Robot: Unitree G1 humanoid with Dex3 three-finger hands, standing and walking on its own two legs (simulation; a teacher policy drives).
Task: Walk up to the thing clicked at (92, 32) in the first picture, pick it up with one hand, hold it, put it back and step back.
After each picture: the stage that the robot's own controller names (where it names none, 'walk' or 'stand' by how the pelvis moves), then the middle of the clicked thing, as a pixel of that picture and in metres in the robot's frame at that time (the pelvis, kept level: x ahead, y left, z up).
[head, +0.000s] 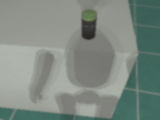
stand; (88, 25) +0.61 -0.02 +0.06
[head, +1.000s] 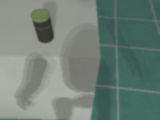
walk; (43, 26) +0.53 +0.18 +0.09
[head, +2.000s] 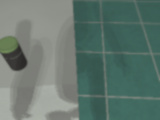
stand; (13, 54) +0.43 +0.25 +0.06
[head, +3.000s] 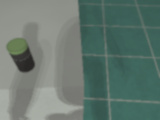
stand; (22, 56) +0.43 +0.23 +0.06
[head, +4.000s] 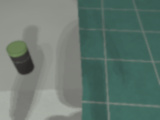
stand; (21, 58) +0.43 +0.23 +0.06
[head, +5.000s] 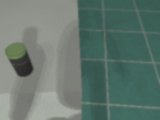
stand; (20, 60) +0.41 +0.24 +0.06
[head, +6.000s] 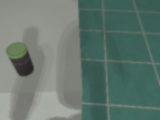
stand; (21, 60) +0.42 +0.24 +0.06
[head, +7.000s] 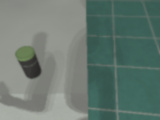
rise first; (29, 62) +0.42 +0.23 +0.06
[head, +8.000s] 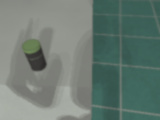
go down; (35, 55) +0.44 +0.23 +0.06
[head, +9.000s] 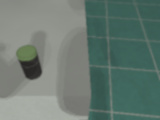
go down; (30, 63) +0.41 +0.20 +0.07
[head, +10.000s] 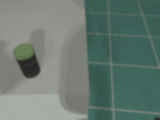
close in; (28, 61) +0.42 +0.21 +0.07
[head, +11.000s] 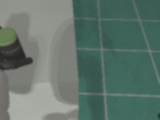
close; (11, 48) +0.44 +0.23 +0.10
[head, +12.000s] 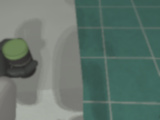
lift; (21, 59) +0.37 +0.19 +0.13
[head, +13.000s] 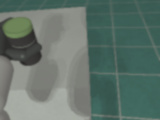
lift; (24, 42) +0.32 +0.16 +0.26
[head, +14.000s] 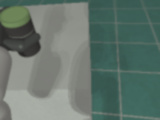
hold; (22, 33) +0.33 +0.17 +0.28
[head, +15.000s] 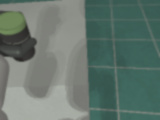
hold; (17, 38) +0.33 +0.18 +0.26
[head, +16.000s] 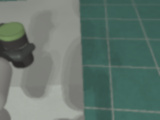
hold; (17, 46) +0.35 +0.19 +0.21
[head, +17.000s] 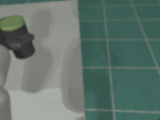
crouch; (18, 38) +0.40 +0.19 +0.22
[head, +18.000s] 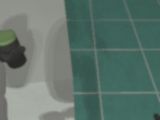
lower; (11, 49) +0.44 +0.22 +0.09
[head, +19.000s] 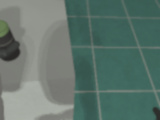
lower; (3, 41) +0.45 +0.23 +0.11
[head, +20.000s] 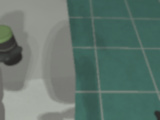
lower; (6, 46) +0.43 +0.23 +0.11
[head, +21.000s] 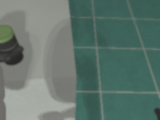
lower; (7, 46) +0.44 +0.23 +0.10
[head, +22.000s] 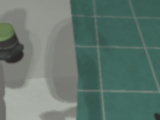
rest; (8, 44) +0.44 +0.23 +0.11
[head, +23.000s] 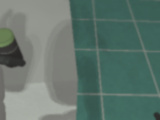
withdraw; (8, 49) +0.43 +0.23 +0.10
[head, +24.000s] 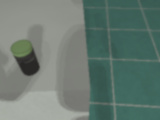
sink last; (26, 58) +0.41 +0.21 +0.09
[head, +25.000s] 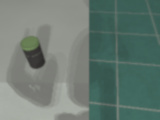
stand; (33, 53) +0.45 +0.23 +0.07
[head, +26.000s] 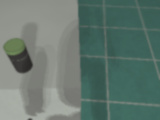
stand; (19, 56) +0.42 +0.24 +0.07
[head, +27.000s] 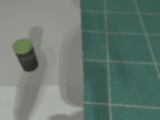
stand; (26, 55) +0.45 +0.23 +0.06
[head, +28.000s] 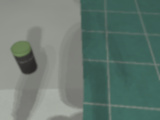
stand; (25, 58) +0.43 +0.22 +0.06
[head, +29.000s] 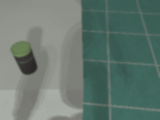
stand; (25, 58) +0.43 +0.22 +0.06
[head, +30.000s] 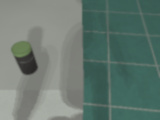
stand; (25, 58) +0.43 +0.22 +0.06
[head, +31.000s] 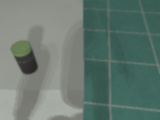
stand; (25, 58) +0.42 +0.22 +0.06
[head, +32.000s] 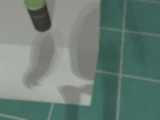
walk; (39, 13) +0.54 +0.16 +0.09
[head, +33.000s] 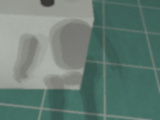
walk; out of the picture +0.74 +0.17 +0.07
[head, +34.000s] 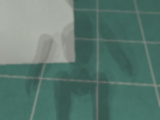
stand; out of the picture +1.01 +0.30 +0.09
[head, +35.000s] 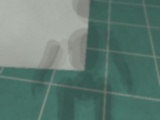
stand; out of the picture +1.03 +0.18 +0.07
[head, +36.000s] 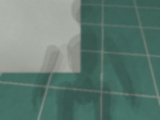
stand; out of the picture +1.06 +0.22 +0.06
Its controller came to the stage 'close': yes
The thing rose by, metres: 0.23
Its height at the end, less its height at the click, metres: +0.00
